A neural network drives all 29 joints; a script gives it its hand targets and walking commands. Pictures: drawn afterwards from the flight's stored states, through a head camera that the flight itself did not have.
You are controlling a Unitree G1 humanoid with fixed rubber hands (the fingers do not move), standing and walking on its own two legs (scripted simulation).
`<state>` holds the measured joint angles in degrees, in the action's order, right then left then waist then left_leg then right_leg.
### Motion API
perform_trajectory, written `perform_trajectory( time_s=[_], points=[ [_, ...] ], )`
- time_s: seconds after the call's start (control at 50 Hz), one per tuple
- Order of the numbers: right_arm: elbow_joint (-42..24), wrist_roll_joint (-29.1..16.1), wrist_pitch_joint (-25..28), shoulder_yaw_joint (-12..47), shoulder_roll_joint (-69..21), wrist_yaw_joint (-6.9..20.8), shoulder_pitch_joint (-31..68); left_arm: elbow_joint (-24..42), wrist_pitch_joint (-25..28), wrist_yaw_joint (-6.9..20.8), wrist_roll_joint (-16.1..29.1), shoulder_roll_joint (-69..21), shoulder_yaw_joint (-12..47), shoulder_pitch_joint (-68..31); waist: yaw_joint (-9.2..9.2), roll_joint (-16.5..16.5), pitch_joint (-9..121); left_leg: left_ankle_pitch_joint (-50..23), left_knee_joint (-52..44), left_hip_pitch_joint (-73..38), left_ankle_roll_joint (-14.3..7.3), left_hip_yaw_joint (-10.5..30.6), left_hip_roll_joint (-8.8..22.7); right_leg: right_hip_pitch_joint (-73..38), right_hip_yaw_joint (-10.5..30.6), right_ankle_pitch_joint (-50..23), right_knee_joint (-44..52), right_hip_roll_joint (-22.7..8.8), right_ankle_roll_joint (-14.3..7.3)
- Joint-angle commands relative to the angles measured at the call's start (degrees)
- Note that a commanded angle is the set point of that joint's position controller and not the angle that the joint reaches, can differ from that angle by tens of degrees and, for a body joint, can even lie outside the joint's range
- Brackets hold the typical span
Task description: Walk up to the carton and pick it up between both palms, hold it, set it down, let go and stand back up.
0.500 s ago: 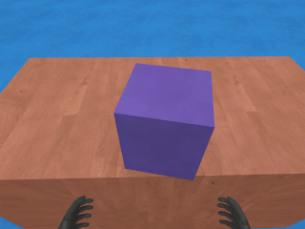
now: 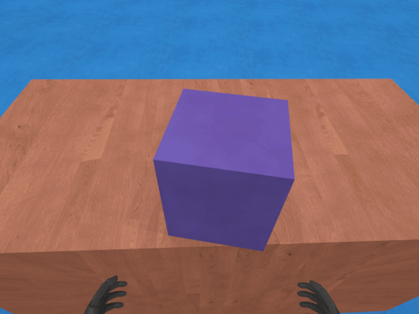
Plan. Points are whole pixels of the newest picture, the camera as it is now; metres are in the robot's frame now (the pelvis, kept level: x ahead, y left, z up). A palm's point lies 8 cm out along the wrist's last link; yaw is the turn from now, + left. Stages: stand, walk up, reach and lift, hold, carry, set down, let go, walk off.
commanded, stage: let go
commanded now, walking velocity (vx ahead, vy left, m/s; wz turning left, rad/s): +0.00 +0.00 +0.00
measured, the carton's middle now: (224, 171) +0.40 -0.02 +0.06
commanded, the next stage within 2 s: stand in 0.24 s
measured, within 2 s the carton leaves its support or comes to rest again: neither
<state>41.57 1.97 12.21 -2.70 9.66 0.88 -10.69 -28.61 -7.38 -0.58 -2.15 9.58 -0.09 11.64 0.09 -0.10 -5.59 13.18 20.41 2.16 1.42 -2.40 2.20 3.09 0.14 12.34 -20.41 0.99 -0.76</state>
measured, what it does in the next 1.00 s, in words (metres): stands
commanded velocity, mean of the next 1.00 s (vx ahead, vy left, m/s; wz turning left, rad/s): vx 0.00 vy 0.00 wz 0.00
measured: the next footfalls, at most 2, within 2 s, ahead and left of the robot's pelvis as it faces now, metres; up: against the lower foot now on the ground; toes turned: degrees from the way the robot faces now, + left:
none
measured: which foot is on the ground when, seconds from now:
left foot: down 0.00-1.00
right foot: down 0.00-1.00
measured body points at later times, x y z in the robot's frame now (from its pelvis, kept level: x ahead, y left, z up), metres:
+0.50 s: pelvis -0.01 +0.01 -0.01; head -0.02 +0.01 +0.44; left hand +0.08 +0.31 -0.11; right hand +0.12 -0.27 -0.11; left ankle -0.02 +0.13 -0.75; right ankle -0.01 -0.11 -0.75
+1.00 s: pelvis -0.04 +0.03 +0.00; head -0.05 +0.03 +0.44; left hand +0.00 +0.33 -0.13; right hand +0.08 -0.25 -0.12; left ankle -0.02 +0.13 -0.75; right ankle -0.01 -0.11 -0.75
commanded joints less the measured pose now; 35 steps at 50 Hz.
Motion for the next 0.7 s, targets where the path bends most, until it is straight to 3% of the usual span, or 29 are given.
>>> perform_trajectory(
  time_s=[0.0,0.22,0.24,0.26,0.28,0.3,0.34,0.36,0.44,0.52,0.56,0.58,0.64,0.66,0.68],
  points=[
    [-5.39,-0.4,2.39,-1.77,6.37,-0.09,4.19,7.76,1.73,-0.53,-0.09,5.5,-1.7,-3.89,0.18,-0.03,6.63,-17.05,-0.16,-3.8,1.51,-2.07,-2.36,4.0,-1.72,-12.94,3.71,-0.37,0.57],
    [-5.72,-0.33,2.04,-2.01,7.02,0.11,4.24,8.37,1.36,-0.79,-0.21,5.75,-0.85,-4.46,0.89,0.89,6.67,-13.68,-0.81,-2.13,1.38,-1.85,-1.81,3.32,-2.02,-8.64,3.26,-0.43,-0.13],
    [-1.66,0.04,-3.13,-3.1,16.75,-0.77,-0.95,0.09,5.29,-1.0,-0.3,16.6,-6.12,3.06,3.25,2.48,7.61,-20.96,2.87,6.89,-3.06,4.18,3.54,2.47,0.8,-10.6,-2.27,-5.82,0.25],
    [-3.07,0.29,-5.13,-3.87,17.08,-0.86,0.06,-0.77,6.83,-0.59,0.21,17.33,-6.07,4.79,3.18,0.82,8.81,-15.96,3.33,6.35,-3.9,2.93,3.13,2.36,1.2,-10.58,-1.48,-6.39,0.58],
    [-2.99,-0.19,-5.95,-3.59,15.8,-1.12,-1.36,-1.9,7.83,-0.16,0.45,15.94,-5.59,4.26,2.01,0.25,9.04,-14.6,3.85,4.66,-4.08,4.2,3.79,3.26,1.99,-10.28,-1.76,-7.03,0.3],
    [-3.29,-0.37,-6.82,-3.44,15.18,-0.99,-0.38,-2.2,8.72,0.29,0.41,14.53,-5.09,3.07,2.27,-0.04,9.84,-14.03,4.39,4.82,-4.14,4.5,3.99,3.57,2.25,-10.73,-1.75,-7.04,0.25],
    [-3.2,-0.62,-7.54,-2.74,15.22,-0.81,-1.05,-3.42,9.77,0.62,0.34,15.6,-5.1,1.79,1.08,-0.01,6.07,-8.29,3.11,7.06,-3.95,5.0,3.64,5.36,2.48,-8.11,-0.72,-7.08,0.35],
    [-3.14,-0.4,-7.82,-2.66,15.38,-0.6,-0.01,-3.96,9.93,0.85,0.45,15.34,-4.81,1.24,1.55,-1.14,4.24,-7.92,2.72,8.47,-4.21,5.35,3.63,6.37,2.81,-8.26,-0.81,-7.29,0.36],
    [-2.46,-0.63,-8.09,-2.5,16.93,-0.27,0.74,-6.12,10.46,1.08,0.68,16.62,-4.86,0.46,0.72,0.95,6.0,-8.5,2.65,8.14,-4.28,5.92,3.82,5.84,2.56,-8.0,-0.88,-7.37,0.45],
    [-0.18,-0.72,-8.56,-2.51,18.59,-0.37,-0.84,-9.6,10.54,1.0,0.77,17.79,-4.62,2.41,0.72,-1.82,5.45,-8.01,1.55,8.67,-4.62,7.03,4.17,5.33,1.95,-6.54,-0.56,-7.17,0.57],
    [0.31,-0.77,-8.81,-2.25,19.04,-0.46,-1.09,-10.73,10.26,0.87,0.84,19.08,-4.77,2.88,0.36,0.2,4.24,-6.85,1.17,8.42,-4.1,7.05,4.13,6.44,2.25,-4.45,0.14,-7.59,0.56],
    [0.67,-0.62,-8.99,-2.04,19.04,-0.55,-1.21,-11.3,10.3,0.75,0.93,18.36,-4.45,3.53,0.96,0.34,3.77,-6.44,1.14,9.06,-4.29,7.55,4.23,6.01,2.48,-4.21,0.27,-7.62,0.59],
    [1.46,-0.8,-8.89,-1.81,19.54,-0.47,-0.5,-13.2,10.37,0.49,1.09,19.58,-4.12,3.29,0.17,0.77,3.99,-5.16,0.2,9.23,-4.01,7.74,4.17,5.59,2.24,-3.34,0.99,-7.68,0.73],
    [1.8,-0.7,-8.8,-2.1,20.5,-0.44,-0.11,-13.33,10.34,0.68,1.15,19.32,-3.94,3.92,0.98,0.83,3.07,-3.84,-0.23,10.34,-4.25,7.98,4.35,5.54,2.69,-2.43,1.04,-7.89,0.51],
    [2.75,-0.83,-8.92,-1.72,19.94,-0.4,-1.01,-14.12,10.3,0.46,1.08,19.59,-3.84,4.11,0.61,0.55,2.54,-3.69,-0.76,10.18,-3.99,8.17,3.98,5.5,2.39,-2.07,1.36,-7.82,0.62]
  ],
)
